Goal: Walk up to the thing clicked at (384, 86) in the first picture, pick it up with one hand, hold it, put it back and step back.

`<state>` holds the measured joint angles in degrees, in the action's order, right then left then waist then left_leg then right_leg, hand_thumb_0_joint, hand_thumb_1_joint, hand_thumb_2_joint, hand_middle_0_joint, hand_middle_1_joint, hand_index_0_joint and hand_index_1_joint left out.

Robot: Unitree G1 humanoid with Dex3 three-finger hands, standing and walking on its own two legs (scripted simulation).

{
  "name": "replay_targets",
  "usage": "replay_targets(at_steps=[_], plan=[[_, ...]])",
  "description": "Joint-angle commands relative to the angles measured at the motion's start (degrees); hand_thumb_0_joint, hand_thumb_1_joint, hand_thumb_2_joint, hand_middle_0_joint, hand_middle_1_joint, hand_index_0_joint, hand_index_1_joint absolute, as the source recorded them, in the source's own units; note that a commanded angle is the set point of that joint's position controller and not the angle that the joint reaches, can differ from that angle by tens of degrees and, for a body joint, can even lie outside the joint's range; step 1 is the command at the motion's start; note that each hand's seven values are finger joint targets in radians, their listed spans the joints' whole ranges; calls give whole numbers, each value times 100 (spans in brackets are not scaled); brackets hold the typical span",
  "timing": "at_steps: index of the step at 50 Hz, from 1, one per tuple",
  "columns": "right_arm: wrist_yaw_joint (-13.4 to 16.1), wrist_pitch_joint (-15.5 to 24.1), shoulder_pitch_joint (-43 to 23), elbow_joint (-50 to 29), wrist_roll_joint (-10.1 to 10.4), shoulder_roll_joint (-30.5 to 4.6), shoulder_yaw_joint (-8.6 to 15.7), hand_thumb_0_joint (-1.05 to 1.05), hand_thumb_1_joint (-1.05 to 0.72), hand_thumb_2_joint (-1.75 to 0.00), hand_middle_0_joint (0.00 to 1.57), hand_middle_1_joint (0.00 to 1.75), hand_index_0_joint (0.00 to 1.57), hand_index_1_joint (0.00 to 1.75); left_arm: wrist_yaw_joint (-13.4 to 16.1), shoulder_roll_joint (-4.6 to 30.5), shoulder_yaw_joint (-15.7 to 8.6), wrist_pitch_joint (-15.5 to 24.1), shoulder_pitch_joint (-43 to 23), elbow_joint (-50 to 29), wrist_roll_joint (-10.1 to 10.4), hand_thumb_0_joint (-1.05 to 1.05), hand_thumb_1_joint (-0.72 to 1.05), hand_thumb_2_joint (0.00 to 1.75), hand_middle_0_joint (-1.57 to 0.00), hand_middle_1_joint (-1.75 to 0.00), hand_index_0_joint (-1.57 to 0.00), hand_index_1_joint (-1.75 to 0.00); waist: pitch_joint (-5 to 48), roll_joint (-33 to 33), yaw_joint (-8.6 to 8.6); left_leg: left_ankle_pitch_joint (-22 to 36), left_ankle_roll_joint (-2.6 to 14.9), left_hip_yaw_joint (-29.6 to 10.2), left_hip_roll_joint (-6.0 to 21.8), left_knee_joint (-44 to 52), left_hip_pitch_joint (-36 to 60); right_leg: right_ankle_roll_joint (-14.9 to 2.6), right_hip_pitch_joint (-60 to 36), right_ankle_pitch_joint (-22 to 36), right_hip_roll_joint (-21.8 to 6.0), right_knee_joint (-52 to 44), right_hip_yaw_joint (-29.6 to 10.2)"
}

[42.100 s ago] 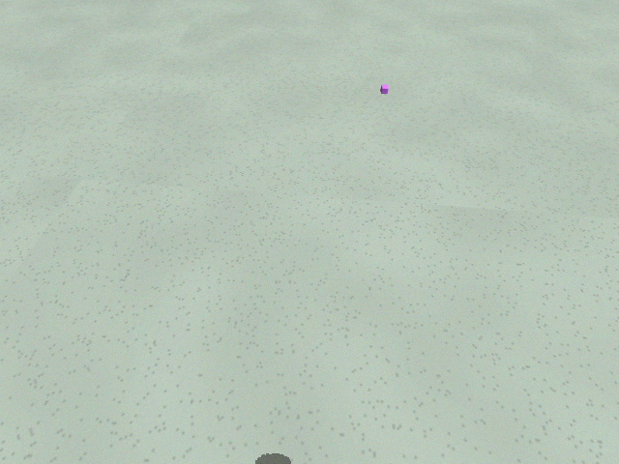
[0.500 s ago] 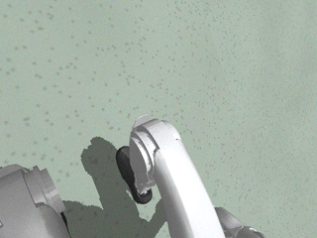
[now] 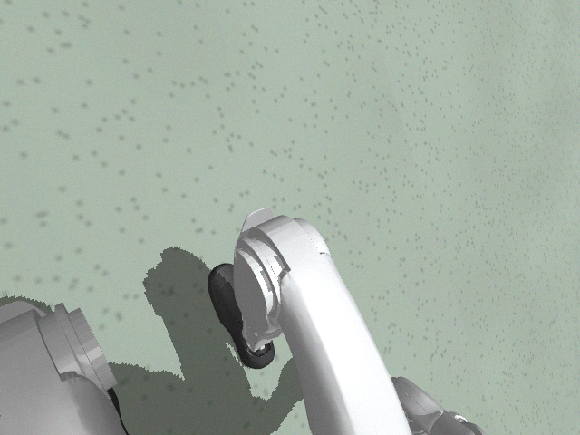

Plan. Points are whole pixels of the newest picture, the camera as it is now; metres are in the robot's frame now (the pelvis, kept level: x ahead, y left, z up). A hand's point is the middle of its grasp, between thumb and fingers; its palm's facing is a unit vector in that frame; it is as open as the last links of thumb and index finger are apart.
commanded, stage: open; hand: left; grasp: from above
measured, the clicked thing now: out of the picture +0.48 +0.32 -0.30
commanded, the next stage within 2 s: withdraw in 0.22 s
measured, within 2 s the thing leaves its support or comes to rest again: neither
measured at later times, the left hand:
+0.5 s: hand out of the picture +0.47 +0.31 -0.26, palm faces -0.42 -0.13 -0.90, open 11.6 cm
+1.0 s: hand out of the picture +0.44 +0.31 -0.09, palm faces -0.53 -0.12 -0.84, open 11.5 cm
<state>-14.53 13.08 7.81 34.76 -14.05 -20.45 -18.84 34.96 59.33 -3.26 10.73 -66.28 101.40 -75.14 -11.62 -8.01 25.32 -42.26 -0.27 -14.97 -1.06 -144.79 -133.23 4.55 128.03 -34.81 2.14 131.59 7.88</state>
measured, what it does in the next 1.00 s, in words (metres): rises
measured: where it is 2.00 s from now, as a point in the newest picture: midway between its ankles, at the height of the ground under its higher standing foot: (184, 381)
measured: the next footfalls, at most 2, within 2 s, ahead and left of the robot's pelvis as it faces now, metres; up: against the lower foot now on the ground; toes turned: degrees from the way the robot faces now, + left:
none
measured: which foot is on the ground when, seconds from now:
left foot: down 0.00-1.00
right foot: down 0.00-1.00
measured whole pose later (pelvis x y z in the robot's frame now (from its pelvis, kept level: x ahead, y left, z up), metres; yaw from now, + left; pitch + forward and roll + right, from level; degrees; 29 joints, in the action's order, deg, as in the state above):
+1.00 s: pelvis -0.01 -0.01 +0.06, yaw +8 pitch +34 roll -8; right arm -8.7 -0.4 7.6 34.3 -5.5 -19.1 -6.0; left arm 6.9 39.8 4.6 3.9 -60.1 76.1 -63.9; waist 2.0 2.0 14.9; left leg -38.1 -0.6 -7.7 -1.6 -130.4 -126.6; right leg 2.6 123.9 -34.2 -0.9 123.7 2.6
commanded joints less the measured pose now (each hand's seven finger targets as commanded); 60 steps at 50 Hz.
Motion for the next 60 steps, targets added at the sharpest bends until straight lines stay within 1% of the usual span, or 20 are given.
replay_targets(at_steps=[1,6,11,13,17,21,23,24,26,27,29,30,33,34,37,41,46,51,55,60], plan=[[45,-30,1294,180,24,-1958,617,0,-90,-90,20,30,20,30,173,958,-25,-37,-1395,-593,123,0,-9,62,-44,-63,-44,-63,3665,3310,436,1519,-5,543,267,1661,2878,-532,-2190,1431,188,-908,789],[72,-71,1221,93,55,-2007,623,0,-89,-90,20,30,20,30,152,1077,-126,-53,-1362,-661,113,0,-9,64,-43,-64,-43,-64,3660,3342,330,1471,-52,463,270,1722,2894,-587,-2058,1318,155,-851,812],[42,-49,1231,76,45,-1977,590,0,-90,-90,20,30,20,30,73,988,-92,-35,-1452,-809,123,0,-9,64,-42,-66,-43,-65,3710,3357,404,1636,-39,505,271,1597,2998,-565,-2079,1442,135,-849,803],[42,-64,1307,140,53,-2007,629,0,-89,-90,20,30,20,30,87,1152,-208,-2,-1482,-1066,126,0,-10,64,-42,-67,-42,-66,3888,3542,350,1832,-73,471,290,1645,3177,-569,-2112,1554,142,-868,814],[25,-86,1346,127,33,-1955,566,0,-90,-90,20,30,20,30,46,1100,-172,-11,-1310,-822,122,0,-13,68,-40,-65,-41,-65,3733,3321,396,1830,-36,521,270,1581,2929,-559,-2253,1586,161,-888,801],[87,-124,1382,89,49,-2093,731,0,-91,-90,20,30,20,30,105,1461,-424,-33,-1624,-1415,137,0,-14,69,-42,-62,-42,-63,4210,3771,226,1737,-81,539,274,1732,3274,-613,-2272,1493,145,-928,774],[86,-146,1355,70,60,-2055,823,0,-91,-90,20,30,20,30,108,1412,-471,-85,-1465,-1427,113,0,-13,68,-44,-61,-43,-61,4290,3849,149,1681,-73,606,252,1720,3234,-644,-2272,1463,153,-898,763],[72,-125,1282,25,80,-2002,849,0,-91,-90,20,30,20,30,38,1128,-277,-122,-1523,-1596,113,0,-13,67,-44,-60,-43,-61,4279,3879,160,1631,-78,639,239,1727,3249,-644,-2163,1432,152,-905,739],[82,-194,1399,85,139,-1989,1033,0,-91,-91,20,30,20,30,-23,1442,-624,-182,-1476,-2282,161,0,-13,68,-44,-59,-43,-60,4901,4280,-100,1788,-111,686,227,1851,3553,-686,-2283,1495,131,-925,691],[77,-223,1361,49,197,-1916,1131,0,-91,-91,20,30,20,30,-84,1362,-692,-232,-1327,-2606,261,0,-12,67,-46,-57,-44,-59,5273,4422,-279,1864,-122,699,224,1913,3759,-704,-2260,1510,111,-916,660],[-12,-273,1231,12,324,-1672,1230,0,-90,-90,20,30,20,30,-316,509,-223,-318,-1397,-3490,429,0,-11,66,-46,-56,-44,-58,5763,4826,-441,2170,-147,776,196,1999,4032,-730,-2159,1706,102,-883,608],[-30,-321,1204,124,391,-1630,1283,0,-90,-90,20,30,20,30,-437,469,-195,-434,-1037,-3062,469,0,-11,67,-46,-57,-44,-58,5597,4473,-481,2002,-87,832,179,2010,3761,-706,-2087,1607,132,-919,566],[-41,-530,1423,184,545,-1636,1557,0,-90,-90,20,30,20,30,-827,226,-184,-721,-879,-3295,594,0,-11,67,-43,-59,-43,-60,5517,3932,-600,1959,-11,935,131,2111,3292,-689,-1978,1596,106,-1079,431],[-41,-620,1427,210,594,-1574,1597,0,-90,-90,20,30,20,30,-980,14,-23,-810,-883,-3270,657,0,-11,68,-44,-59,-43,-60,5548,3805,-640,1859,27,984,133,2189,3166,-689,-2058,1536,125,-1156,376],[3,-881,1583,249,705,-1460,1730,0,-90,-90,20,30,20,30,-1473,-695,308,-999,-778,-3282,915,0,-9,67,-46,-58,-45,-60,5191,3143,-596,1754,70,962,85,2489,3039,-697,-2143,1442,102,-1384,317],[234,-1202,1563,173,851,-1430,1862,0,-90,-90,20,30,20,30,-2246,-1288,700,-1053,-677,-3128,1189,0,-10,69,-46,-59,-44,-61,4711,2315,-519,1303,139,977,-8,2756,2733,-732,-2237,1020,24,-1756,188],[649,-1422,1441,30,882,-1291,1848,0,-90,-90,20,30,20,30,-2739,-1243,763,-753,-1049,-3316,1225,0,-10,70,-46,-60,-44,-62,4370,1701,-494,889,171,1115,-110,2772,2421,-760,-2372,443,-44,-2078,16],[888,-1453,1232,-33,789,-1127,1656,0,-89,-90,20,30,20,30,-2513,-523,425,-197,-1245,-3206,901,0,-10,69,-47,-59,-45,-61,4551,1672,-694,801,198,1284,-148,2499,2137,-715,-2506,185,-50,-1997,-132],[947,-1410,1150,-6,694,-1072,1509,0,-89,-90,20,30,20,30,-1916,-154,264,193,-1570,-2806,450,0,-11,69,-44,-61,-43,-62,4856,2181,-658,702,172,1307,-132,2366,2325,-691,-2288,67,-21,-1747,-177],[948,-1226,1270,114,554,-1167,1473,0,-89,-89,20,30,20,30,-1168,-121,195,280,-2014,-2065,191,0,-16,71,-39,-66,-39,-66,4728,2575,-445,426,146,1176,-97,2372,2553,-684,-1758,-33,-6,-1534,-6]])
